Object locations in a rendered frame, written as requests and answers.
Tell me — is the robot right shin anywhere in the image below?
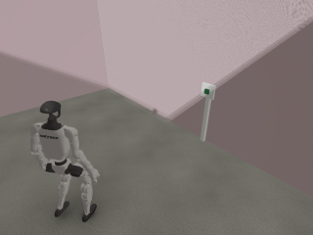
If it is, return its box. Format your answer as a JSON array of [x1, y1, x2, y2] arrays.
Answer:
[[81, 184, 93, 215]]

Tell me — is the robot right upper arm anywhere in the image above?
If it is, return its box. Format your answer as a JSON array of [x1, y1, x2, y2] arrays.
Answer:
[[64, 126, 80, 159]]

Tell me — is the robot right hand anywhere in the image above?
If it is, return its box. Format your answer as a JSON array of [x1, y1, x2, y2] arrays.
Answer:
[[88, 169, 100, 184]]

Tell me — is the robot left hand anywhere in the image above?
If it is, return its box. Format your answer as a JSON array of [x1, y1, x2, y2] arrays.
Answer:
[[39, 159, 48, 170]]

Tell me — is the robot left forearm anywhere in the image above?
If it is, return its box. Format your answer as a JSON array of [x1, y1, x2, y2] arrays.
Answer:
[[30, 151, 46, 164]]

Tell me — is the robot left upper arm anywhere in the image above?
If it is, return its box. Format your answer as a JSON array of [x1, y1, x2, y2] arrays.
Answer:
[[29, 122, 43, 153]]

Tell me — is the panel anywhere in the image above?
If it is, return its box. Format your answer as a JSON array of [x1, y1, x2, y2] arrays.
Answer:
[[200, 82, 216, 142]]

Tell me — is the robot right forearm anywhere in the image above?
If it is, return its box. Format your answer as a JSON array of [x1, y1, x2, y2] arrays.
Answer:
[[77, 150, 95, 173]]

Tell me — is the right robot foot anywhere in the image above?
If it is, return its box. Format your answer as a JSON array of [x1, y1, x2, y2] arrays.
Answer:
[[82, 204, 97, 222]]

